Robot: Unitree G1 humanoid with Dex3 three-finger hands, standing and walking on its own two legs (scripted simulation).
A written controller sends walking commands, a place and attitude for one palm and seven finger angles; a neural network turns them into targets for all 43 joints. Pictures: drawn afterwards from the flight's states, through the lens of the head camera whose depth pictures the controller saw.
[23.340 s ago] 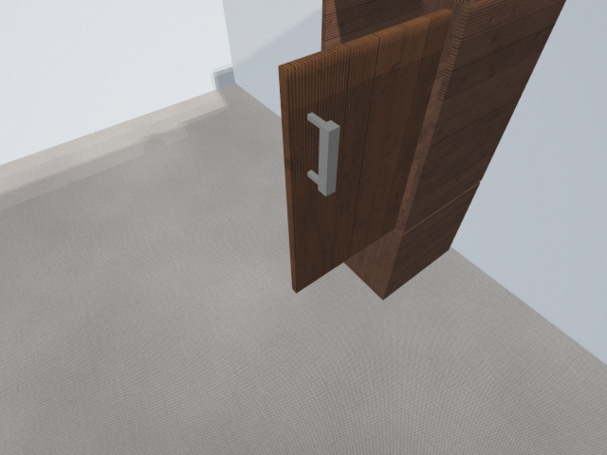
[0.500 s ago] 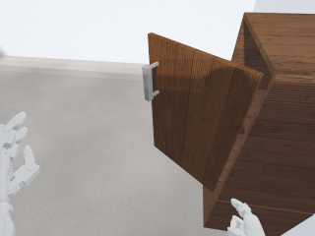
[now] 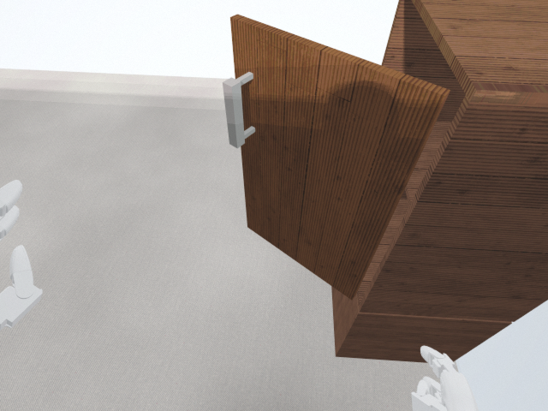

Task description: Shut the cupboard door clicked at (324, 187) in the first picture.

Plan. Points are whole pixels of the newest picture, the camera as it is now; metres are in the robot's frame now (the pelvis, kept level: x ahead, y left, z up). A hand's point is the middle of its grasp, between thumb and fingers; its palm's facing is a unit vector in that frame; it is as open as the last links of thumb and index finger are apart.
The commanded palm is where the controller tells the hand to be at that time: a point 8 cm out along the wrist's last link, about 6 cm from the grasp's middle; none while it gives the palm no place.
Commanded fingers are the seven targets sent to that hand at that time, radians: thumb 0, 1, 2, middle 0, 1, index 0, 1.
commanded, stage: step back with the hand held close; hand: left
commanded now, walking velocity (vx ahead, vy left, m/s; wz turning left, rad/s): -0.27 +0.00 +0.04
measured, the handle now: (242, 110) +0.61 +0.11 +0.10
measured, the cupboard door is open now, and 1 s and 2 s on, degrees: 54 54 54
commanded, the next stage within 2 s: stop stepping back and stand still in 0.84 s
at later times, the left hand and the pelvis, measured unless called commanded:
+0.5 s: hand out of the picture +0.15 +0.29 +0.17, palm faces +0.44 -0.76 -0.48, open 7.4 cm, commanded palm +0.08 +0.31 +0.18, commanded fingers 0.00 0.90 0.90 -0.20 -0.30 -0.20 -0.30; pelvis -0.04 +0.01 +0.00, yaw +2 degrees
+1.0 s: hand out of the picture +0.01 +0.22 +0.19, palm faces +0.31 -0.76 -0.58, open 7.4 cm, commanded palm -0.03 +0.26 +0.18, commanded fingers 0.00 0.90 0.90 -0.20 -0.30 -0.20 -0.30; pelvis -0.18 -0.04 +0.01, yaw -1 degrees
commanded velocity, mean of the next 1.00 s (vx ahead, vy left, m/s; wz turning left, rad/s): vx -0.29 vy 0.01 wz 0.03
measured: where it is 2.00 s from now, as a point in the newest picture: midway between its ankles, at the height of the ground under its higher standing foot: outside the picture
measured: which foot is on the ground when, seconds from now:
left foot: down 0.00-0.94, up 0.96-1.00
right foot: down 0.00-0.48, up 0.50-0.88, down 0.90-1.00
